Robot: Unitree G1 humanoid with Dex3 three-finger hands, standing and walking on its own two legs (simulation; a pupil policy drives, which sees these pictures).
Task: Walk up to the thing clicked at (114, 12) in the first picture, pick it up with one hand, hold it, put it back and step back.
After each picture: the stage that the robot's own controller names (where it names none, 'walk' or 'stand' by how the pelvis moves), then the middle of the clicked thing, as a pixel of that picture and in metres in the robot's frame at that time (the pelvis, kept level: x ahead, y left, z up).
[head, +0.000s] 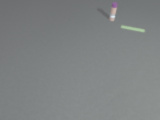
stand; (113, 11) +1.99 -0.40 -0.65
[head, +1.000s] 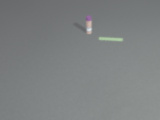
walk; (88, 25) +1.87 +0.07 -0.63
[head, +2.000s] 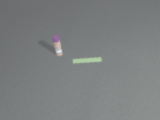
walk; (57, 45) +1.26 +0.35 -0.65
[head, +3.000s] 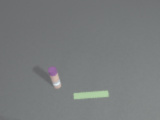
walk; (54, 78) +0.82 +0.32 -0.64
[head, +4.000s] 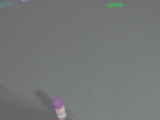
walk; (60, 109) +0.55 +0.24 -0.65
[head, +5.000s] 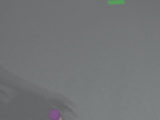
stand; out of the picture +0.43 +0.22 -0.64
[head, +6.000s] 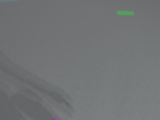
stand; out of the picture +0.40 +0.18 -0.65
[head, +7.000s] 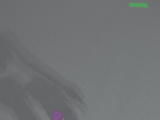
stand; out of the picture +0.41 +0.18 -0.64
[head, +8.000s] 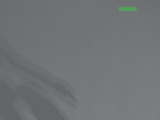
stand; out of the picture +0.33 +0.18 -0.65
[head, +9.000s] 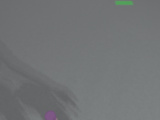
stand; out of the picture +0.40 +0.23 -0.64
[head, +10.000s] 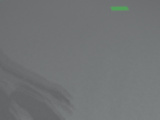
stand; out of the picture +0.34 +0.21 -0.65
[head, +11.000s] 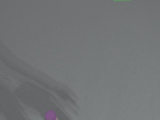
stand; out of the picture +0.39 +0.23 -0.65
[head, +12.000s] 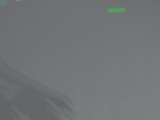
stand; out of the picture +0.35 +0.23 -0.65
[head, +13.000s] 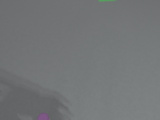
stand; out of the picture +0.38 +0.26 -0.64
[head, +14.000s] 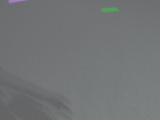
stand; out of the picture +0.34 +0.25 -0.65
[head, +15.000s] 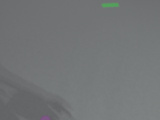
stand; out of the picture +0.39 +0.26 -0.65
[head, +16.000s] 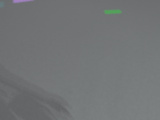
stand; out of the picture +0.36 +0.24 -0.65
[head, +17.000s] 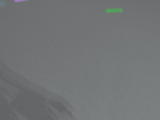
stand; out of the picture +0.37 +0.25 -0.66
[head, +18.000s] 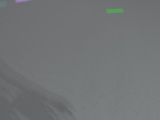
stand; out of the picture +0.37 +0.25 -0.66
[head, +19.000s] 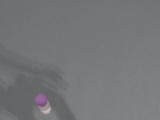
go down; (43, 104) +0.41 +0.23 -0.58
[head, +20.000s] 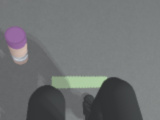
go down; (18, 48) +0.50 +0.22 -0.26
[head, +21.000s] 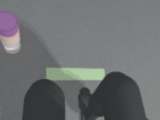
close in; (9, 36) +0.51 +0.22 -0.24
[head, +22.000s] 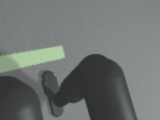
close in; out of the picture +0.50 +0.26 -0.19
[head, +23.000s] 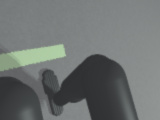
lift; out of the picture +0.48 +0.26 -0.19
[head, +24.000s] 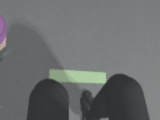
lift; out of the picture +0.41 +0.27 -0.10
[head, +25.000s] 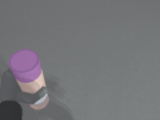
hold; (33, 84) +0.32 +0.18 +0.06
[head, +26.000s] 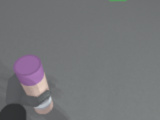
hold; (37, 88) +0.32 +0.17 +0.02
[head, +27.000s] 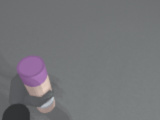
crouch; (39, 88) +0.32 +0.16 +0.02
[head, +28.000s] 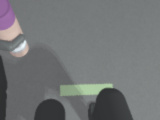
crouch; (9, 32) +0.49 +0.19 -0.05
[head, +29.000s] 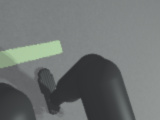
lower; out of the picture +0.51 +0.23 -0.20
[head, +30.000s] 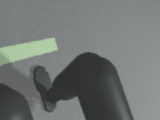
lower; out of the picture +0.51 +0.26 -0.21
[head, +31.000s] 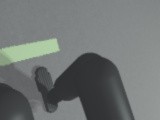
lower; out of the picture +0.51 +0.26 -0.21
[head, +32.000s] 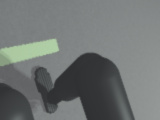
lower; out of the picture +0.51 +0.26 -0.21
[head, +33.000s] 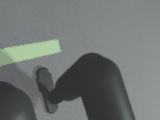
loosen; out of the picture +0.51 +0.25 -0.21
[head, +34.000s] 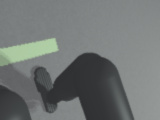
withdraw; out of the picture +0.51 +0.26 -0.21
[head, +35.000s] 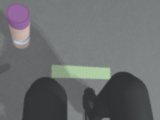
walk; (20, 30) +0.53 +0.21 -0.22
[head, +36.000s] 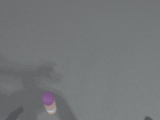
stand; (49, 103) +0.45 +0.18 -0.55
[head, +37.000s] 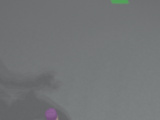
stand; out of the picture +0.43 +0.18 -0.59
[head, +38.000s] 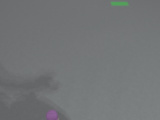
stand; out of the picture +0.43 +0.18 -0.59
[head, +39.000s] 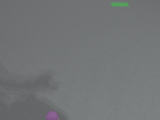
stand; out of the picture +0.42 +0.18 -0.59
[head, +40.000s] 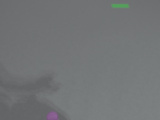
stand; out of the picture +0.42 +0.18 -0.59
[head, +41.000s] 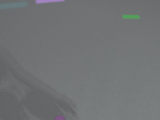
stand; out of the picture +0.44 +0.19 -0.65
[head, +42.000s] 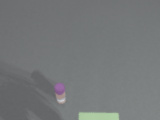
walk; (60, 94) +0.52 +0.14 -0.64
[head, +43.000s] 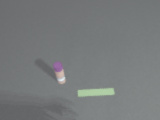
walk; (59, 73) +0.75 +0.26 -0.64
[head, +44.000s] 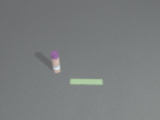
stand; (55, 62) +1.01 +0.28 -0.64
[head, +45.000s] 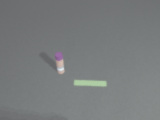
stand; (59, 63) +1.00 +0.25 -0.66
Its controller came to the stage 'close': yes
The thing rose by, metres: 0.69
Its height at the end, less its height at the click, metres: +0.00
